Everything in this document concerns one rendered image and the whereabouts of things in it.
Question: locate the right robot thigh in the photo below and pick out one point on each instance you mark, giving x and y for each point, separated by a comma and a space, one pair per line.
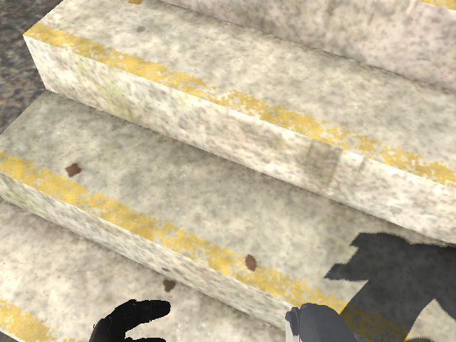
316, 323

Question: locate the left robot hand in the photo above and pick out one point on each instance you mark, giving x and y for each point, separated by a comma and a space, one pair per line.
127, 316

